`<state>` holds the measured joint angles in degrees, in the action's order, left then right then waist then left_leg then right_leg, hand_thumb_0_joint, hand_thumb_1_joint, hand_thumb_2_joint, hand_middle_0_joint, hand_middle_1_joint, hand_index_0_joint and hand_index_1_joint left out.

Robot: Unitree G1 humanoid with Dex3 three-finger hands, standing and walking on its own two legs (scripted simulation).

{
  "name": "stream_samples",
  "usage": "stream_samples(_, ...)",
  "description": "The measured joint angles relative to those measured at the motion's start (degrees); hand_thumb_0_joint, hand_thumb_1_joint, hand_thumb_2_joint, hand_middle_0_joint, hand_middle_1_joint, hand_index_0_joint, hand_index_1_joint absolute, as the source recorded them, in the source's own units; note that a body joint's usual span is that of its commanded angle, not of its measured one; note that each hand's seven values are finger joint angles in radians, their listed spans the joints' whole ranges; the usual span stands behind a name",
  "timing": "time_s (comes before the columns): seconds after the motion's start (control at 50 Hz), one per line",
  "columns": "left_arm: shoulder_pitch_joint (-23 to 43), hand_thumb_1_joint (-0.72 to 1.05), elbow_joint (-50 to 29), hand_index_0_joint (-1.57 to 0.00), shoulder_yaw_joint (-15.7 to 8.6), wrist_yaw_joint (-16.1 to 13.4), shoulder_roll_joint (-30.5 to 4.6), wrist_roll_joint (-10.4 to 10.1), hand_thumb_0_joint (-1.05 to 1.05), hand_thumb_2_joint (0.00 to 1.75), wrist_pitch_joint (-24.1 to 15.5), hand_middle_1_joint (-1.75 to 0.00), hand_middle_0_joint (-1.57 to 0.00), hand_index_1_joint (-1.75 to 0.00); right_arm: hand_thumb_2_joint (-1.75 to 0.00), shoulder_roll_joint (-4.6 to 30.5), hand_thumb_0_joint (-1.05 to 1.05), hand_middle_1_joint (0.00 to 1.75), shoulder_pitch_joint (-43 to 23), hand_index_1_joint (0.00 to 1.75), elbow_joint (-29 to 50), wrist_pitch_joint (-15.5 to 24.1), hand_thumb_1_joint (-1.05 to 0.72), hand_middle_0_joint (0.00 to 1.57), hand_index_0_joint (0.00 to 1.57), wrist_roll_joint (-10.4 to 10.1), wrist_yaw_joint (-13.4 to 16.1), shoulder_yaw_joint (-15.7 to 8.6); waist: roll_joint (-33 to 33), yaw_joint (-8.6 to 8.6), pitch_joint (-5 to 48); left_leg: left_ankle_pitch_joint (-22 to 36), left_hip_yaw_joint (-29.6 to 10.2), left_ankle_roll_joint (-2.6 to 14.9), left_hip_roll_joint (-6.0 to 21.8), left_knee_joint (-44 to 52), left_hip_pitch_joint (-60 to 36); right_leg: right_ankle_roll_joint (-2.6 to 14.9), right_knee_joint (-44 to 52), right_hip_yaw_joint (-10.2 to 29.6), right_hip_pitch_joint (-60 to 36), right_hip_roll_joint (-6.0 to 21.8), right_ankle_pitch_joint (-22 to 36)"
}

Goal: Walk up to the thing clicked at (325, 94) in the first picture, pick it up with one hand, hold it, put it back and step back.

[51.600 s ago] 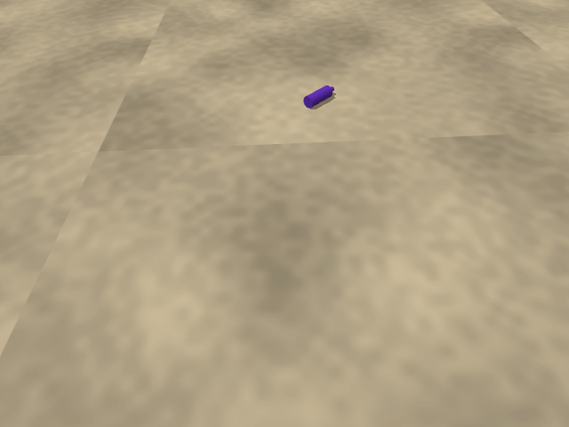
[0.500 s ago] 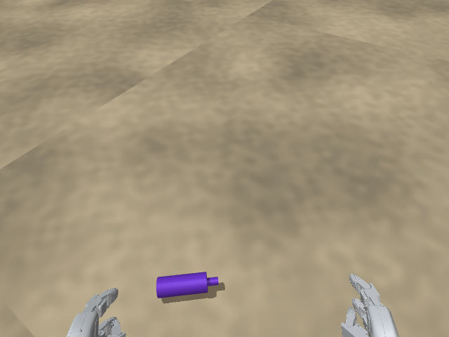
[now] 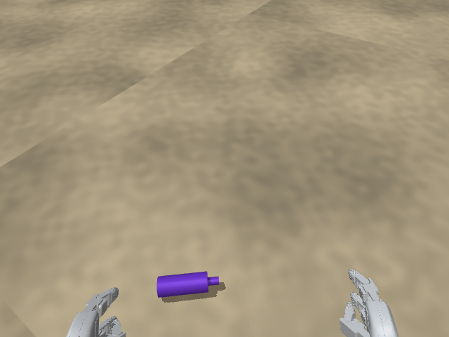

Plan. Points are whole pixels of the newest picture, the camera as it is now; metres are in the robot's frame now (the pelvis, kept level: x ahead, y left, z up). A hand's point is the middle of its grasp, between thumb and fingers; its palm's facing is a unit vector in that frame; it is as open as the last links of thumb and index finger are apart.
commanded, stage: home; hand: left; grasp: from above
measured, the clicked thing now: (188, 283) +0.47 +0.14 -0.67
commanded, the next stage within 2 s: stand in 0.84 s
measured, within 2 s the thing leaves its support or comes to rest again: neither
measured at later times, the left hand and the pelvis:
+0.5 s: hand (122, 335) +0.17 +0.18 -0.04, palm faces +0.05 -0.98 -0.20, open 7.4 cm; pelvis +0.01 +0.00 +0.00, yaw +0 degrees
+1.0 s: hand (122, 333) +0.17 +0.19 -0.06, palm faces +0.02 -0.96 -0.27, open 7.4 cm; pelvis +0.00 +0.00 +0.01, yaw +0 degrees
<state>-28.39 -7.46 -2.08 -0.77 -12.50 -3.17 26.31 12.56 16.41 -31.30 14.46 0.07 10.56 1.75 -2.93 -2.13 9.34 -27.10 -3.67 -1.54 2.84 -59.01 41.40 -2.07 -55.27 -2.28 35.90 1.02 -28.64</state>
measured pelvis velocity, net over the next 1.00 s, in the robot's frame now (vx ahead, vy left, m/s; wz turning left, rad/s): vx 0.00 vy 0.00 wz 0.00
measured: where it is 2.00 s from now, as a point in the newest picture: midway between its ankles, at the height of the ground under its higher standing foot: outside the picture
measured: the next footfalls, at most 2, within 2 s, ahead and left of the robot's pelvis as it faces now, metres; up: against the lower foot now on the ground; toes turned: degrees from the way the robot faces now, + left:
none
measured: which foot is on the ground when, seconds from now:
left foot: down 0.00-1.00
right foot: down 0.00-1.00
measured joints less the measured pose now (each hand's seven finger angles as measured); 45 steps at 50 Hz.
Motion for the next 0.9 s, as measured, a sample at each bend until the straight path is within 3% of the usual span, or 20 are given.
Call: stream_samples(0.9,-0.63,0.91,-1.17,-0.2,0.05,-0.22,-0.34,-0.26,0.01,0.9,0.01,-0.3,-0.2,-0.3,-0.9,-0.01,0.02,0.3,0.47,0.29,0.7,-1.04,-0.9,0.2,0.2,-0.2,-0.3,-0.26,-0.06,-0.12,0.19,-0.66,0.01,-0.07,0.09,-0.33,0.45,0.05,-0.26,0.06,0.46,-0.11,-0.59)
